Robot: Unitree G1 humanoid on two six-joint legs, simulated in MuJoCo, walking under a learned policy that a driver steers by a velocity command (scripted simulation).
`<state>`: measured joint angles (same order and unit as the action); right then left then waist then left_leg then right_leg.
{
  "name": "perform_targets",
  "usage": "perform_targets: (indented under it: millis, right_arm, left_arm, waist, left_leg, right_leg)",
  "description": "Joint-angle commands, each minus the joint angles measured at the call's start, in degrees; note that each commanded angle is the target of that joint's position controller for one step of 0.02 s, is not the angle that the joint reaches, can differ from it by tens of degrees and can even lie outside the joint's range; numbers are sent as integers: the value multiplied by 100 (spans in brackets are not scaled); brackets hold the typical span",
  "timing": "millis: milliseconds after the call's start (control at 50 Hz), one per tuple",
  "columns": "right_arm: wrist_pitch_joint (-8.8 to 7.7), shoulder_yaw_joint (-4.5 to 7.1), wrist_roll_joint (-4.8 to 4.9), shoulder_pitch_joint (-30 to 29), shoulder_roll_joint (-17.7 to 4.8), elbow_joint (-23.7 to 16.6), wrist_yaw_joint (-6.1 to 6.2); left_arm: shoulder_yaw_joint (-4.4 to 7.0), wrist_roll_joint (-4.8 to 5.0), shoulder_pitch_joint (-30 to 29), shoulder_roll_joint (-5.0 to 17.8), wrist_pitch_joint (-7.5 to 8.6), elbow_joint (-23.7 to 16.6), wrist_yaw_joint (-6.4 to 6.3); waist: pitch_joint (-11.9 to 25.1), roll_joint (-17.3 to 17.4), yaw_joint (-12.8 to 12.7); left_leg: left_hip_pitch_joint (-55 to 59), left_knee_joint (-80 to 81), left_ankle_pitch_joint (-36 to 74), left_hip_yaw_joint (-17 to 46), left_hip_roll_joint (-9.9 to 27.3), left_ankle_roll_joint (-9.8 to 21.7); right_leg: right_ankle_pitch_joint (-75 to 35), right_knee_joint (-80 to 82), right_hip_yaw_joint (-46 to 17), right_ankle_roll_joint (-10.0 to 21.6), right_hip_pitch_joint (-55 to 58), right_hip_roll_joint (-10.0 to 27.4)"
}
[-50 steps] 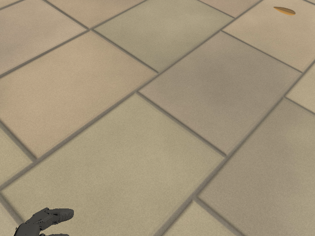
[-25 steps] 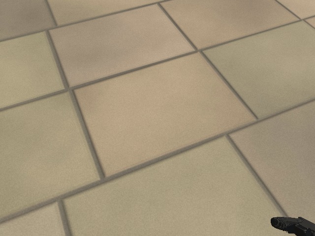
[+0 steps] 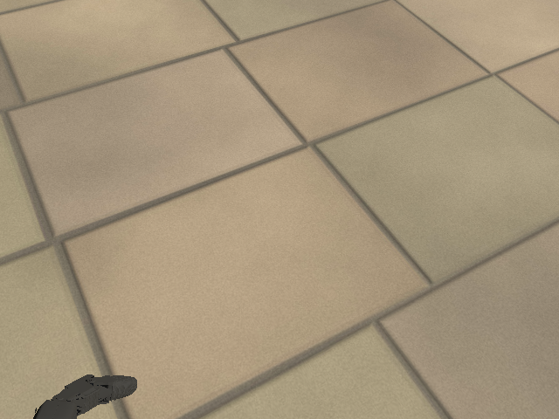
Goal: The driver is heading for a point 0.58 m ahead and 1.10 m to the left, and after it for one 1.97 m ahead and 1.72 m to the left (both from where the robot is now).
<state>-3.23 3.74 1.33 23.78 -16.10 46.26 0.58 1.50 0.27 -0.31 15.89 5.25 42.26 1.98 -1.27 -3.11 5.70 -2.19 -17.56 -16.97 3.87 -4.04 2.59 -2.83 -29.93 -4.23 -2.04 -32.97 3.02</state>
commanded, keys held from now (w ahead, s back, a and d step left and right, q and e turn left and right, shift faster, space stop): w+q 1.00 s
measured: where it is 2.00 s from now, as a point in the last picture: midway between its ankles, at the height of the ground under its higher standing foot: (31, 275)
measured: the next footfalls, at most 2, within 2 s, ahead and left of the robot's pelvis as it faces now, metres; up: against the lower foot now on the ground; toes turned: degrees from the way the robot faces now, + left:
right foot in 0.08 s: +0.22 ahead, -0.14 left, +0.00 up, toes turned +4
left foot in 0.58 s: +0.42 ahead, +0.19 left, +0.00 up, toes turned +24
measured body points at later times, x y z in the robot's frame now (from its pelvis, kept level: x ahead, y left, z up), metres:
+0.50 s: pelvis +0.26 +0.01 -0.01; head +0.28 +0.03 +0.44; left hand +0.19 +0.29 -0.14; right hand +0.53 -0.16 -0.08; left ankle +0.37 +0.18 -0.71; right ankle +0.18 -0.14 -0.74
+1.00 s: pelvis +0.50 +0.14 +0.00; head +0.52 +0.18 +0.45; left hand +0.57 +0.47 -0.08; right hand +0.70 -0.09 -0.10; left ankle +0.38 +0.17 -0.74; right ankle +0.75 +0.11 -0.70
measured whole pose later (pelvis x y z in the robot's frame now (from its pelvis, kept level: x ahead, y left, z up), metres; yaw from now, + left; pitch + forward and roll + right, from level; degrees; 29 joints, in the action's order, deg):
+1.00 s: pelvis +0.50 +0.14 +0.00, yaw +35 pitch +2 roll +0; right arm -2.3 4.1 1.3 21.5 -16.6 41.7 1.0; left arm 2.5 0.1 -0.2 16.5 5.4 40.8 1.7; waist -1.8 -3.0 4.9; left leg -4.5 -21.9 -18.1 9.9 -6.3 4.5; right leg -3.2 -30.3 -5.4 -3.0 -33.8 1.8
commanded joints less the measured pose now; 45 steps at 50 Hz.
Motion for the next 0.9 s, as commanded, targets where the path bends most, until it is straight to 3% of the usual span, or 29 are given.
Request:
perform_targets:
  millis: [20, 40, 60, 80, 100, 120, 140, 160, 180, 200, 240, 280, 400, 480, 520, 540, 560, 580, 600, 620, 640, 660, 680, 700, 720, 780, 900]
  right_arm:
    - [1, 278, 0, -93, -1044, -277, 71]
    - [38, 268, -10, -130, -999, -278, 74]
    - [54, 204, -41, -136, -822, -305, 68]
    - [55, 78, -134, -166, -500, -464, 59]
    - [-30, -50, 10, 573, -34, -629, 48]
    - [-57, 55, 111, 485, -583, -516, 58]
    - [-35, 160, 136, -71, -920, -588, 56]
    - [-3, 169, 90, -338, -891, -631, 71]
    - [21, 182, 30, -521, -815, -681, 64]
    - [69, 192, 32, -502, -705, -696, 38]
    - [169, 154, 53, -537, -461, -750, 5]
    - [225, 127, 15, -760, -364, -887, -3]
    - [158, 40, 2, -1644, -243, -1164, -208]
    - [187, 49, 5, -2179, -318, -1425, -322]
    - [213, 126, -29, -2103, -480, -1486, -348]
    - [235, 203, -45, -1819, -617, -1444, -342]
    - [251, 335, -36, -1086, -815, -1253, -322]
    - [296, 551, -4, -30, -1201, -926, -237]
    - [311, 684, 70, 184, -1903, -875, -128]
    - [184, 580, 45, 148, -1816, -1147, -183]
    - [69, 430, -9, 26, -1345, -1094, -241]
    - [-1, 376, -32, -215, -1202, -1063, -244]
    - [-18, 313, -28, -626, -1017, -1106, -230]
    - [-21, 257, -71, -924, -870, -1182, -205]
    - [-21, 228, -119, -1066, -814, -1248, -180]
    - [-65, 255, -85, -961, -910, -1185, -81]
    - [-10, 291, -29, -438, -1025, -899, 59]
  left_arm:
    - [219, 22, -185, 724, 143, -390, 18]
    - [265, 19, 139, 789, 161, -304, 2]
    - [370, -12, 762, 981, 180, -146, -40]
    - [467, -97, 1691, 1313, 192, -46, -91]
    - [581, -117, 2103, 1707, 97, 105, -90]
    - [452, -35, 2041, 1168, 73, 49, -68]
    - [360, -15, 1761, 812, 58, 2, -91]
    - [318, -54, 1440, 697, 45, -16, -96]
    - [284, -78, 1229, 549, 33, 18, -98]
    - [264, -120, 1108, 480, 48, 42, -112]
    - [302, -91, 1053, 513, 104, 124, -121]
    - [366, -68, 1082, 672, 143, 215, -138]
    - [459, -27, 1246, 969, 59, 355, -203]
    - [532, 93, 1528, 1183, -69, 494, -211]
    - [584, 160, 1511, 1341, -147, 510, -225]
    - [612, 196, 1482, 1426, -188, 499, -239]
    - [610, 227, 1392, 1432, -240, 476, -251]
    - [530, 150, 1486, 1235, -246, 448, -277]
    - [285, -172, 1910, 493, -178, 169, -231]
    - [195, -73, 1727, 476, 37, -3, -175]
    - [329, 192, 963, 1003, 172, -155, -125]
    - [309, 223, 814, 958, 253, -231, -124]
    - [312, 81, 880, 917, 271, -128, -175]
    - [347, -18, 998, 955, 235, -79, -195]
    - [362, -40, 1070, 957, 166, -62, -179]
    - [331, -119, 966, 738, 20, -108, -183]
    - [212, -50, -257, 463, 47, -481, -111]
  waist:
    - [-78, 847, -374]
    - [55, 893, -554]
    - [470, 814, -841]
    - [1357, 279, -1219]
    - [2103, -1485, -909]
    - [1845, -1129, -1020]
    - [1099, -617, -1091]
    - [709, -259, -961]
    - [395, -218, -849]
    - [264, -355, -704]
    - [125, -360, -621]
    - [-1, -198, -608]
    - [-186, -16, -871]
    - [-371, -4, -971]
    - [-238, -103, -796]
    - [-4, -187, -591]
    - [378, -116, -139]
    - [914, 144, 326]
    - [1264, 1770, -84]
    - [2287, 1692, -75]
    - [1625, 965, 171]
    - [1024, 834, -11]
    - [687, 469, -284]
    - [525, 562, -510]
    - [470, 676, -629]
    - [347, 575, -671]
    - [-17, 738, -230]
  left_leg:
    - [-318, 23, 1339, 1305, 1578, 783]
    - [-351, -300, 1579, 1312, 1483, 700]
    - [-554, -1051, 1908, 1141, 1150, 537]
    - [-1364, -2669, 1076, 810, 730, 327]
    - [-3448, -4595, -1503, 168, -23, -58]
    - [-4128, -5446, -1647, 581, 317, -98]
    - [-4347, -5620, -1137, 529, 536, -102]
    - [-4161, -5524, -695, 377, 755, -133]
    - [-4018, -5271, -406, 354, 902, -150]
    - [-3745, -5099, -215, 353, 1050, -149]
    - [-3565, -4859, -72, 235, 1142, -182]
    - [-3727, -4466, 201, 215, 1189, -235]
    - [-3496, -2678, 1693, -210, 1093, -192]
    - [-3437, -2029, 1456, -461, 979, 1]
    - [-3060, -1885, 903, -709, 728, 203]
    - [-2577, -1860, 623, -889, 507, 328]
    - [-1591, -1576, 741, -1056, 223, 507]
    - [70, -1420, 899, -825, 96, 730]
    - [1977, -1225, 618, 1778, 1581, 1516]
    - [2617, -101, -891, 4408, 2334, 2251]
    - [2222, 234, -738, 3834, 2233, 1852]
    - [1480, 219, -289, 3105, 2035, 1656]
    - [689, 193, 338, 2490, 1783, 1466]
    - [79, 270, 890, 2070, 1586, 1383]
    - [-289, 397, 1167, 1901, 1465, 1364]
    - [-816, 551, 1891, 1439, 1277, 1420]
    - [-1103, 483, 1252, 1157, 950, 1028]
  right_leg:
    - [395, 236, 27, 151, 673, -101]
    - [563, 385, 139, 251, 1159, -153]
    - [606, 472, 162, 422, 2138, -91]
    - [701, 267, -694, 763, 3688, 827]
    - [2009, 817, -3187, 1599, 5506, 2086]
    - [3064, 1207, -3780, 1596, 5314, 2106]
    - [2990, 1308, -2871, 1357, 4642, 1906]
    - [2331, 1404, -2164, 1233, 3956, 1678]
    - [1765, 1547, -1655, 1202, 3411, 1476]
    - [1417, 1703, -1219, 1154, 3019, 1336]
    - [970, 1984, -689, 1221, 2665, 1276]
    - [561, 2159, -300, 1307, 2605, 1330]
    - [-4, 2261, 919, 1147, 2842, 1164]
    - [-212, 2077, 1233, 989, 3431, 1364]
    - [-1569, 1536, 1426, 880, 3709, 1409]
    - [-2523, 967, 1541, 814, 3763, 1376]
    - [-3092, -65, 1732, 691, 3561, 1225]
    - [-2500, -1532, 1821, 467, 2642, 988]
    - [2068, -3706, 1762, 88, 178, 235]
    - [3894, -4791, 329, 46, -932, -459]
    - [3354, -4930, -16, 174, -1508, -153]
    - [2811, -4526, 30, 286, -1510, 68]
    - [2415, -4053, -1, 262, -1126, 292]
    - [2135, -3647, -46, 218, -688, 428]
    - [1967, -3481, -51, 167, -387, 464]
    - [1492, -2791, 95, -85, -228, 331]
    - [-233, -513, 103, -221, 89, -107]
Over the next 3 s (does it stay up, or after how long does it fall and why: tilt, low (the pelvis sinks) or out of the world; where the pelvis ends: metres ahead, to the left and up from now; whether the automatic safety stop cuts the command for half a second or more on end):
stays up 1.09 1.03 -0.03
